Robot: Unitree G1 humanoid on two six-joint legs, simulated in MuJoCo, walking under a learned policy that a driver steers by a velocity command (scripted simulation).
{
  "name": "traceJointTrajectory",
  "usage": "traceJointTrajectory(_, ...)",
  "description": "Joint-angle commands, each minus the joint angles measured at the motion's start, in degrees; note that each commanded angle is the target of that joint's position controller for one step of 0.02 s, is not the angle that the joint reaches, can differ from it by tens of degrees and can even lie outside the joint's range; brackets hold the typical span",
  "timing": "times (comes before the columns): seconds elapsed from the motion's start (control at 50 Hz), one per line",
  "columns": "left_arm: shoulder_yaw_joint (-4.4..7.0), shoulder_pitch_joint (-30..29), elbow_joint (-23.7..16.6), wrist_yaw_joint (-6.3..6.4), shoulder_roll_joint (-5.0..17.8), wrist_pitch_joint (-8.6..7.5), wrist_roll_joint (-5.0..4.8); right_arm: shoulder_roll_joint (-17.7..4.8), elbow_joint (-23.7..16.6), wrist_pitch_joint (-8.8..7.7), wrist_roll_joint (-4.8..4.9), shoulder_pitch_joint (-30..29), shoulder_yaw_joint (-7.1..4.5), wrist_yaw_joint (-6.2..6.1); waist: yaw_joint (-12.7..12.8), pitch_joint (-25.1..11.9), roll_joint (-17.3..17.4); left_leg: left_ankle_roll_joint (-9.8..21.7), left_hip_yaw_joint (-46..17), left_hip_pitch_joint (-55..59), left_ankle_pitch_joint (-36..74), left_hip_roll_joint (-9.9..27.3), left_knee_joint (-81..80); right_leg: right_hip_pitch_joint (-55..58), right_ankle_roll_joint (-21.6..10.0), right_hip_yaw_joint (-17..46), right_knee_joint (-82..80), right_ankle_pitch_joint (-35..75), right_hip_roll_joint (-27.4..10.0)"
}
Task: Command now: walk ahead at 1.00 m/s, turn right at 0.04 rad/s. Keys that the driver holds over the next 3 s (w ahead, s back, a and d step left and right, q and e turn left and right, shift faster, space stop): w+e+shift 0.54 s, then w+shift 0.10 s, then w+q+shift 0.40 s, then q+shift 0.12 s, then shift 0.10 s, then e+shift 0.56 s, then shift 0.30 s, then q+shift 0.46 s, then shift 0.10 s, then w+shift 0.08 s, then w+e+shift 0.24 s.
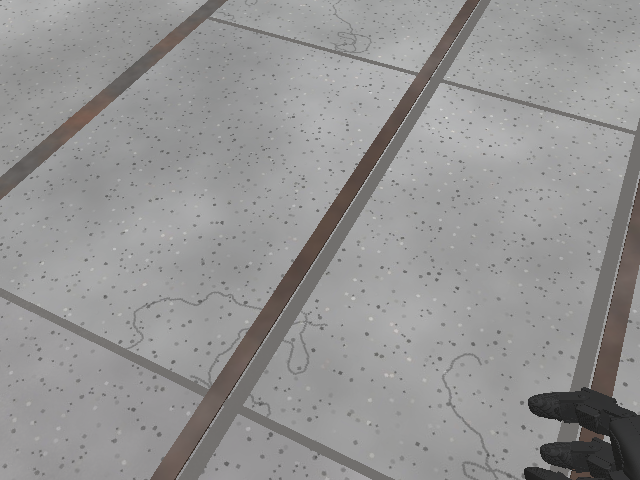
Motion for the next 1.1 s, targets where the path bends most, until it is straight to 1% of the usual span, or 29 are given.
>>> traceJointTrajectory(0.02, 1.0, -6.12, -3.98, -0.25, 9.15, -1.47, -0.57, -1.78, -4.38, -0.88, 0.25, -3.94, 0.54, -0.05, -6.32, 7.09, -5.98, 1.2, 4.8, 17.75, 4.5, -1.71, -7.93, -14.97, -7.92, 5.17, -6.81, 44.68, -13.0)
traceJointTrajectory(0.04, 1.18, -5.2, -3.39, -0.06, 10.66, -1.3, -0.67, -3.25, -3.61, -0.87, -0.04, -1.91, 0.01, -0.92, -7.49, 4.23, -6.78, 1.64, 5.55, 21.52, 1.28, -3.83, -8.55, -11.09, -7.73, 4.4, -1.07, 58.94, -13.06)
traceJointTrajectory(0.08, 1.6, -5.81, -2.76, 0.83, 13.36, -0.24, -0.49, -7.17, 1.75, -1.07, -0.5, 16.05, -2.01, -2.99, -16.64, -6.03, -8.43, 2.64, 3.55, 41.71, -4.23, -5.75, -11.59, -12.11, -6.7, 4.4, 23.24, 67.17, -12.74)
traceJointTrajectory(0.1, 1.0, -6.39, -3.51, 0.78, 11.25, -0.14, -0.44, -10.83, 4.32, -1.12, -1.37, 25.11, -3.57, -4.27, -20.3, -10.95, -7.4, 3.06, -2.52, 56.03, -9.65, 1.15, -10.91, -23.3, -6.2, 4.14, 39.69, 52.09, -10.08)
traceJointTrajectory(0.12, -0.84, -2.37, -5.71, 0.56, 1.11, -0.2, -0.58, -15.41, 4.85, -1.55, -3.08, 29.17, -4.89, -5.07, -15.68, -19.25, 7.37, 5.24, -25.5, 69.13, -24.47, 20.26, -13.28, -38.48, -5.95, 3.2, 62.8, -2.04, -3.13)
traceJointTrajectory(0.14, 0.02, -1.74, -7.17, 0.86, 4.36, 0.26, -2.66, -14.62, 3.82, -0.86, -1.48, 28.82, -5.03, -4.82, -15.16, -25.86, 8.32, 8.39, -46.53, 68.45, -31.3, 26.98, -24.13, -45.43, -6.69, 7.39, 74.49, -6.64, -0.56)
traceJointTrajectory(0.16, 0.89, -9.24, -8.09, 1.02, 7.23, 0.71, -1.87, -10.15, 4.62, -0.87, -0.35, 23.88, -4.54, -4.71, -13.74, -14.12, 2.54, 7.31, -36.91, 59.89, -30.35, 22.09, -26.31, -49.9, -6.82, 7.61, 73.05, 0.93, -4.51)
traceJointTrajectory(0.18, 0.4, -12.22, -8.47, 0.49, 5.24, 0.91, -1.26, -6.67, 5.42, -1.46, 0.02, 21.05, -3.88, -4.56, -12.22, -5.81, 1.33, 6.62, -28.8, 51.29, -23.02, 19.84, -28.05, -50.37, -6.57, 7.16, 69.59, 3.85, -6.24)
traceJointTrajectory(0.22, 0.31, -11.77, -7.29, -0.52, 2.7, 2.64, -0.11, -3.8, 7.01, -2.46, 0.25, 19.12, -3.42, -4.7, -7.82, 0.37, 0.04, 4.34, -17.16, 39.44, -14.03, 15.57, -32.18, -45.75, -5.59, 7.43, 66.39, 4.33, -8.48)
traceJointTrajectory(0.28, 0.33, -16.31, -9.65, -1.69, 0.11, 5.38, 0.75, -1.57, 9.71, -4.14, 2.07, 19.71, -3.08, -4.26, -4.94, 5.14, 1.51, 2.92, -6.83, 34.88, -7.0, 14.96, -36.79, -48.62, -4.49, 7.01, 63.18, 4.65, -10.88)
traceJointTrajectory(0.36, -0.49, -26.43, -14.84, -3.34, -0.84, 5.44, 0.44, -1.42, 10.99, -5.17, 1.73, 17.84, -3.02, -4.34, -3.34, 8.22, 1.86, -0.25, 10.09, 31.38, 6.86, 9.06, -39.31, -47.77, -5.25, 2.56, 50.28, 19.04, -10.04)
traceJointTrajectory(0.42, -0.94, -32.29, -16.88, -4.7, 0.04, 5.08, 0.47, -5.06, 11.82, -5.49, 2.14, 20.0, -3.59, -4.96, -4.26, 9.06, -1.17, -1.65, 15.87, 33.01, 20.24, 8.87, -41.07, -38.43, -7.96, -4.49, 35.59, 27.71, -6.26)
traceJointTrajectory(0.46, -0.37, -30.33, -16.01, -4.59, 2.35, 4.86, 0.47, -8.39, 11.94, -4.7, 2.12, 22.37, -4.21, -5.66, -3.0, 5.84, 0.15, -3.12, 17.05, 41.41, 47.05, 9.65, -33.1, -33.75, -9.6, -8.46, 32.91, 25.4, -1.06)
traceJointTrajectory(0.5, 1.02, -18.62, -13.13, -3.76, 6.03, 4.86, 0.23, -12.41, 10.83, -2.31, 1.29, 21.15, -5.32, -6.61, 3.68, -1.67, 3.57, -3.48, 16.34, 44.97, 64.36, 11.71, -14.83, -21.74, -11.48, -8.81, 33.24, 16.76, 3.12)
traceJointTrajectory(0.54, 4.22, -0.06, -7.43, -1.54, 11.35, 5.22, 0.23, -12.68, 9.75, -0.44, 0.32, 18.27, -5.72, -6.09, 11.18, -9.21, 0.12, -3.16, 14.48, 32.87, 42.64, 9.32, 20.96, 1.05, -14.92, -1.86, 29.54, 6.76, 3.91)
traceJointTrajectory(0.56, 5.16, -5.99, -7.34, -0.45, 15.32, 5.84, -0.43, -2.93, 7.74, -1.14, -0.3, 17.92, -3.27, -5.03, 3.88, -2.55, -15.74, -4.65, 12.68, 14.01, -19.88, -1.58, 43.94, 3.5, -16.68, 14.2, 27.16, 12.01, -5.27)
traceJointTrajectory(0.58, 6.17, -9.24, -10.58, -0.5, 20.94, 6.29, 1.25, -2.96, 1.21, -2.34, 1.68, 23.85, -2.42, -4.86, -1.97, -16.38, -19.76, -5.86, -0.45, -3.47, -25.83, -4.92, 54.93, 19.61, -28.56, 45.93, 14.69, 3.27, -16.7)
traceJointTrajectory(0.6, 5.85, -10.25, -11.75, 0.18, 16.71, 6.3, 0.98, -5.9, 1.64, -3.71, 0.84, 18.53, -2.18, -5.04, 0.44, -13.06, -6.46, -4.95, -4.15, -8.08, -19.5, -0.91, 51.17, 15.76, -26.09, 50.24, 5.06, -6.43, -18.19)
traceJointTrajectory(0.64, 4.19, -13.52, -9.72, 0.88, 10.81, 4.98, 0.82, -5.54, 2.69, -3.7, 0.4, 16.27, -1.84, -5.07, -5.0, -0.18, 3.73, -4.74, -3.35, -1.98, -14.5, 4.42, 39.51, -4.91, -20.63, 38.77, 3.82, -2.42, -15.05)
traceJointTrajectory(0.7, 2.08, -15.68, -9.13, 0.93, 6.29, 1.63, 0.39, -2.94, 4.73, 0.25, 0.08, 18.67, -1.0, -3.78, -9.18, 3.27, 3.21, -5.64, -3.19, 8.18, -14.6, 8.36, 30.05, -21.79, -17.28, 24.42, 0.56, 5.23, -10.42)
traceJointTrajectory(0.76, 2.34, -11.95, -7.39, -0.26, 7.05, -0.46, 0.08, -1.7, 2.04, 1.25, 1.51, 9.26, -0.56, -2.82, -5.86, 8.44, 0.24, -4.11, -0.06, 2.67, -4.23, 8.77, 16.64, -20.65, -12.42, 12.75, -4.23, 18.12, -6.9)
traceJointTrajectory(0.9, 1.17, -9.12, -5.59, 0.73, 6.92, -2.16, 0.05, -1.18, 2.02, -0.26, 2.77, 2.59, -0.58, -1.16, -3.69, 5.58, -4.66, 2.04, 8.67, 10.68, 17.12, -1.1, -9.16, -3.37, -2.32, -4.18, -5.55, 59.97, -7.18)
traceJointTrajectory(0.94, 1.59, -10.39, -5.89, 2.42, 9.43, -1.24, 0.85, -3.72, 3.92, 0.12, 2.24, 6.72, -1.42, -1.27, -6.86, 1.33, -8.24, 2.74, 10.66, 14.96, 11.93, -5.43, -9.77, 3.74, -0.61, -6.14, 1.91, 79.02, -9.31)
traceJointTrajectory(0.98, 2.39, -14.35, -7.1, 3.83, 11.7, 0.95, 2.47, -7.89, 8.76, 0.75, 2.29, 22.72, -3.27, -1.87, -15.48, -5.59, -10.13, 4.44, 10.89, 28.36, 2.79, -9.53, -8.12, 4.21, 0.17, -6.8, 23.1, 91.43, -11.38)
traceJointTrajectory(1.0, 2.92, -19.07, -8.58, 4.14, 13.14, 1.97, 2.93, -10.09, 12.54, 1.04, 2.3, 35.75, -4.7, -2.47, -22.23, -8.77, -9.4, 7.03, 6.93, 39.35, -1.39, -7.95, -10.27, -2.26, -0.13, -6.5, 41.75, 87.78, -11.46)
traceJointTrajectory(1.02, 2.7, -23.16, -9.32, 3.53, 11.56, 1.91, 2.68, -12.03, 14.56, 1.57, 2.45, 42.52, -6.24, -3.35, -25.59, -7.98, -3.22, 10.03, 0.72, 48.54, -6.01, -4.3, -11.49, -15.27, -0.99, -7.22, 67.24, 51.86, -4.18)
traceJointTrajectory(1.04, 0.02, -19.34, -14.49, 1.82, 0.93, 0.3, 1.21, -15.78, 13.77, 2.25, 1.04, 35.29, -7.08, -3.73, -12.81, -7.51, 17.17, 20.41, -27.94, 65.36, -2.52, 8.1, -11.36, -49.71, 2.98, -0.52, 89.8, -10.93, 5.77)
traceJointTrajectory(1.06, -1.18, -19.07, -17.0, 1.73, 2.81, -1.09, 0.68, -14.86, 11.27, 2.16, 1.6, 31.48, -7.35, -3.62, -13.31, -14.22, 8.19, 24.62, -45.67, 67.51, -10.58, 14.0, -24.39, -56.74, 1.36, 9.73, 90.63, -8.82, 3.39)
traceJointTrajectory(1.1, -1.39, -22.87, -17.19, 1.23, 5.53, -2.29, 1.14, -8.17, 10.79, 1.92, 1.93, 26.2, -6.08, -4.21, -7.76, 0.16, -8.67, 18.38, -35.91, 46.0, 2.46, 11.4, -29.55, -50.91, -0.06, 9.45, 76.18, -0.59, -2.31)
Next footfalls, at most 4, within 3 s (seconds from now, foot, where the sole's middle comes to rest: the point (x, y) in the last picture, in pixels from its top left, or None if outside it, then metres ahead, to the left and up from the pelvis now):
0.10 left None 0.30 0.10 -0.77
0.54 right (452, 396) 0.68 -0.17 -0.77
1.02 left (482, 242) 1.13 -0.26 -0.77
1.38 right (536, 163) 1.45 -0.43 -0.77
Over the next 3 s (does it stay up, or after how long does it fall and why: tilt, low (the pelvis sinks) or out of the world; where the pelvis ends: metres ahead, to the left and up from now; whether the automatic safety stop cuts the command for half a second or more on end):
stays up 1.49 -0.29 0.02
